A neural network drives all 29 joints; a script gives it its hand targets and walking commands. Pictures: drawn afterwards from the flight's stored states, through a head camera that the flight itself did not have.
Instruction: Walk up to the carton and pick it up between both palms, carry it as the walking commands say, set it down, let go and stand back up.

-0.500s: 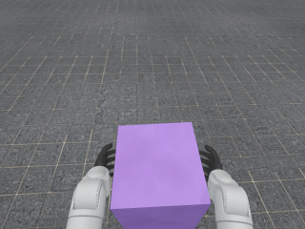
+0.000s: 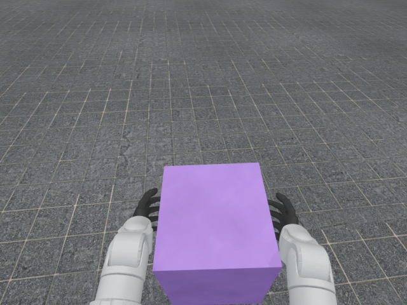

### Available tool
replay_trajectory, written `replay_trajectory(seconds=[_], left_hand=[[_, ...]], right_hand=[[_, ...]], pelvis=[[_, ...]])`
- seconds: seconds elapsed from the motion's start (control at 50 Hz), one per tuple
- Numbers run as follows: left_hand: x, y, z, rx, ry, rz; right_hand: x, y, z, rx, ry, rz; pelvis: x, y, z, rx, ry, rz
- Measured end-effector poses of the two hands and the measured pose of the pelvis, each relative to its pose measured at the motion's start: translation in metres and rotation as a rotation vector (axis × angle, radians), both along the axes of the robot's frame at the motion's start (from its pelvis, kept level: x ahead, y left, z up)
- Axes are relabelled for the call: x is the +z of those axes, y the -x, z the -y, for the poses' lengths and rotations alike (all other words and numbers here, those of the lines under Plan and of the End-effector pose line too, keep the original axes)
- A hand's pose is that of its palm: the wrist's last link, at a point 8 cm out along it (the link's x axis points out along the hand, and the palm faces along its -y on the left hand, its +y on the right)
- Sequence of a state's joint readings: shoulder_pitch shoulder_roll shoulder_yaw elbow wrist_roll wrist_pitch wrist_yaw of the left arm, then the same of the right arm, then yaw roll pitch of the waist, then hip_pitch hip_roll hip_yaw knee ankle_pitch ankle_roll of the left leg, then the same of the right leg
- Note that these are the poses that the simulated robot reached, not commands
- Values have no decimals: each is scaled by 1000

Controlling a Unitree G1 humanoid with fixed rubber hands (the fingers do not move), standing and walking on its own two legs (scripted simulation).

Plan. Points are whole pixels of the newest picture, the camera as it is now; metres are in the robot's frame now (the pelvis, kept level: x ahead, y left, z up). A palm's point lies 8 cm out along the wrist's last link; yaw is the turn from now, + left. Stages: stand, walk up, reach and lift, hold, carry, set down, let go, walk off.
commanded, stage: hold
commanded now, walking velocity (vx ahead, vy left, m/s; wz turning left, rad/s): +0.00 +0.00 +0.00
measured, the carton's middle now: (214, 237) +0.29 -0.03 -0.03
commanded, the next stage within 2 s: set down in 0.24 s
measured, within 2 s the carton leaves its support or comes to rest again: neither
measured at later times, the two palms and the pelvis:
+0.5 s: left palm (141, 230) +0.28 +0.12 +0.02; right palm (284, 234) +0.27 -0.17 +0.02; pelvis +0.00 +0.00 +0.00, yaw +0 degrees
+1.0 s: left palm (153, 236) +0.32 +0.11 -0.06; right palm (276, 239) +0.30 -0.18 -0.06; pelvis +0.00 -0.02 -0.01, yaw +0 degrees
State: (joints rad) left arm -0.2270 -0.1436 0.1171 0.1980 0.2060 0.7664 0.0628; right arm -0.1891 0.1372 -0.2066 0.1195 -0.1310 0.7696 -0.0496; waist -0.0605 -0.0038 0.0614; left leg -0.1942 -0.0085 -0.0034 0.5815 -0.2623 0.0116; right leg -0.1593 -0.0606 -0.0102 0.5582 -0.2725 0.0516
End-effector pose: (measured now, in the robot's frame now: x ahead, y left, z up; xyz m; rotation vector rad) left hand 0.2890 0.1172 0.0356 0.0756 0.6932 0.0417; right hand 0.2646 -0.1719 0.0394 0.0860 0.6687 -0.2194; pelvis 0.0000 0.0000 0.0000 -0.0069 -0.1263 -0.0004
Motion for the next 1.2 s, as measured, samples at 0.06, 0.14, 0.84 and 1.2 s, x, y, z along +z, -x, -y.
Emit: replay_trajectory(seconds=[0.06, 0.14, 0.84, 1.2], left_hand=[[1, -2, 1, -1, -1, 2], [2, -4, 1, -4, -4, 1], [-61, -19, 3, 35, -8, -79], [-150, -35, 10, 14, 2, -56]], right_hand=[[1, -2, 1, 1, 0, 2], [2, -4, 1, 2, -1, 1], [-61, -31, 4, 51, 3, -75], [-146, -40, 10, 63, 59, -55]], pelvis=[[1, -2, 1, 0, -1, 0], [1, -4, 1, 0, -2, 0], [2, 1, 12, -1, -16, -151], [-30, 17, 16, -3, -21, -513]])
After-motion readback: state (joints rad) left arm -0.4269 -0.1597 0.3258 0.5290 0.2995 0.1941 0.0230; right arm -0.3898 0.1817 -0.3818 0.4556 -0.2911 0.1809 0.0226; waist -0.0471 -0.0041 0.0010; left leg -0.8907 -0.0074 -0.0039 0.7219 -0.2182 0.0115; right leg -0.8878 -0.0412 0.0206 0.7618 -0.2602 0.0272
